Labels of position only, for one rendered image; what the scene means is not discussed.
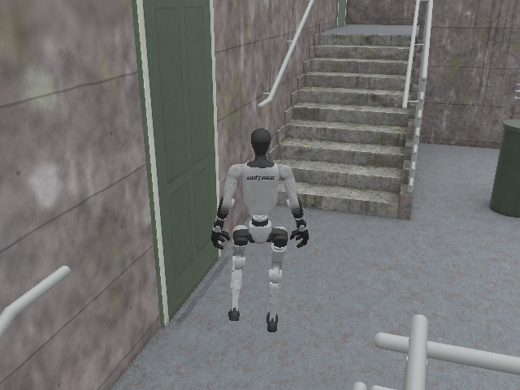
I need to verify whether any left robot forearm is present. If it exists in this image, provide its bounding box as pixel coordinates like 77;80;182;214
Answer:
213;197;229;232

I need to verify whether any right robot foot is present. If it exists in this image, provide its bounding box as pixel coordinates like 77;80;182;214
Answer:
266;312;278;332

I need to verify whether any robot right upper arm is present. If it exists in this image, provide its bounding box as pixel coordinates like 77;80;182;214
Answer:
277;164;300;210

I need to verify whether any robot left shin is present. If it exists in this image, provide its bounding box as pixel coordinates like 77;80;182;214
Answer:
231;256;242;311

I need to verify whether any right robot hand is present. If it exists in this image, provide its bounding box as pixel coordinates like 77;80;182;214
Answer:
290;229;309;248

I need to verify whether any right robot forearm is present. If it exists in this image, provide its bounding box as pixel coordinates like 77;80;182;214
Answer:
292;197;307;232

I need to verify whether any robot left upper arm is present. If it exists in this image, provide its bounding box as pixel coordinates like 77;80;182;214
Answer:
221;163;244;209

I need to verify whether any left robot hand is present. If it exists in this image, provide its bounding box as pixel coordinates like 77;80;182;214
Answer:
211;230;230;249

